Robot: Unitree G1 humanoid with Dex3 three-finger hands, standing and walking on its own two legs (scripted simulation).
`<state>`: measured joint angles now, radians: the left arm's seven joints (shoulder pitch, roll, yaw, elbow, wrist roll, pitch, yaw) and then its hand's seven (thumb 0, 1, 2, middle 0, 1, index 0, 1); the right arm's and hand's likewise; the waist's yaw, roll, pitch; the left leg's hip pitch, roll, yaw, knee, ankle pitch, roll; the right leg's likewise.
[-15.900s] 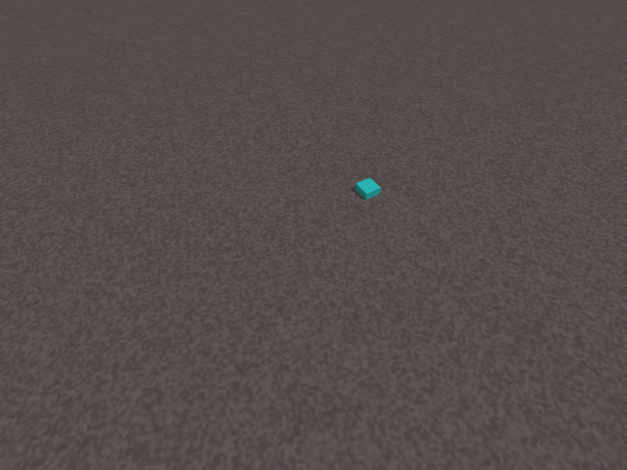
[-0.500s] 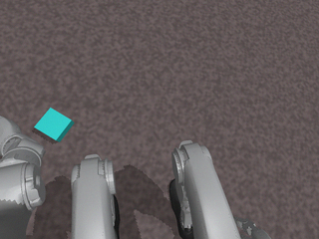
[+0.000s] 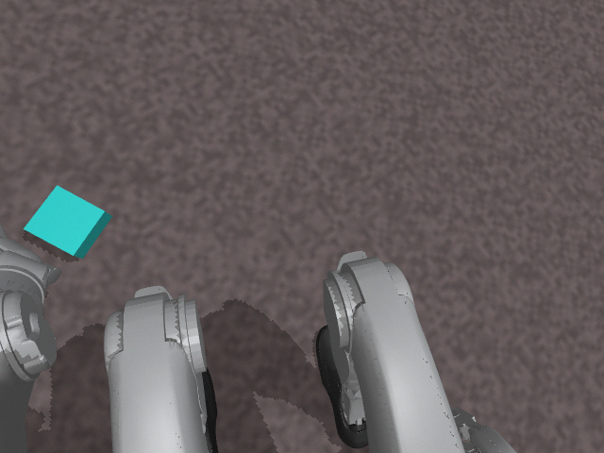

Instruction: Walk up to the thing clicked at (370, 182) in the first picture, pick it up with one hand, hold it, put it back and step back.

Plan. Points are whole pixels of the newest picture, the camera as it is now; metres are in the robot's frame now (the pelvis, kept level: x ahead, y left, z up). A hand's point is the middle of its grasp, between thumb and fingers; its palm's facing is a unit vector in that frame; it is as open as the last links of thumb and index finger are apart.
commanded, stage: rise first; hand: left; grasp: from above
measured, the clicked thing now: (70, 222) +0.46 +0.32 -0.30
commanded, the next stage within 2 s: approach in 1.86 s
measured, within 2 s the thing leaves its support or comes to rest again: neither
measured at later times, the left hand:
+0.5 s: hand (18, 240) +0.42 +0.34 -0.19, palm faces -0.17 -0.41 -0.90, open 14.3 cm
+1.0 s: hand (21, 234) +0.43 +0.34 -0.20, palm faces -0.16 -0.41 -0.90, open 14.0 cm
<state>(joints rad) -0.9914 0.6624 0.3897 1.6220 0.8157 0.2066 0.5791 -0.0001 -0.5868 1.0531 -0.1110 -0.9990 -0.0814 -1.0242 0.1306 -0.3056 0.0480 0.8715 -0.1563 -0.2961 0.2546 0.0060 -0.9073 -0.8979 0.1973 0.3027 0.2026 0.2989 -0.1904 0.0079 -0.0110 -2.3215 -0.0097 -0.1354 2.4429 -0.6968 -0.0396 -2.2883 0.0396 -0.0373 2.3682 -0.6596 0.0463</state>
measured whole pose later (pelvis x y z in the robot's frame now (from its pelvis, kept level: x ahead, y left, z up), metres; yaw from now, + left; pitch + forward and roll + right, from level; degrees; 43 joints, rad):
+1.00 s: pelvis +0.00 +0.01 -0.01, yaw -4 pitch +31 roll -10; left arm -1.13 0.85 0.44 1.76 0.80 0.26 0.67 0.00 -0.54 0.99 -0.17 -0.97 -0.14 -1.00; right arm 0.14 -0.34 0.16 0.85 -0.19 -0.35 0.33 0.00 -0.92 -0.90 0.20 0.30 0.20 0.30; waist -0.29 -0.04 0.08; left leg -2.34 0.00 -0.19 2.49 -0.70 -0.03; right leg -2.28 0.06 -0.09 2.36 -0.64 0.06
